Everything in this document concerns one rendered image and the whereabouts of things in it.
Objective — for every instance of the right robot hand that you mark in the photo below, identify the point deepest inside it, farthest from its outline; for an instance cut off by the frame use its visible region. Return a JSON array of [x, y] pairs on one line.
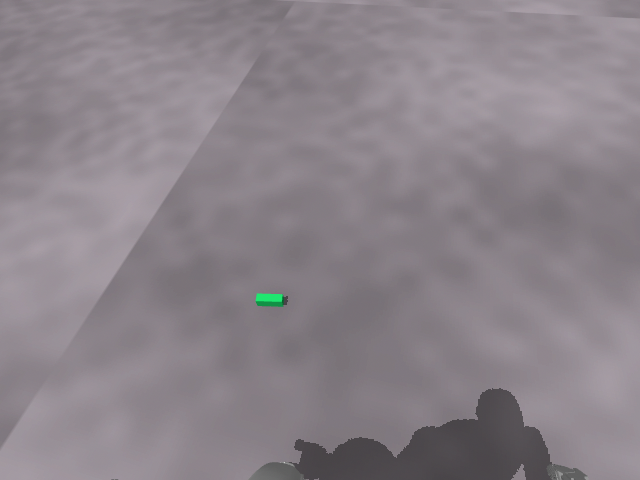
[[558, 472]]

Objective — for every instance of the small box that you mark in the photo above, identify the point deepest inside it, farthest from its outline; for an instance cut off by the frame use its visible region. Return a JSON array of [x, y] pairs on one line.
[[276, 300]]

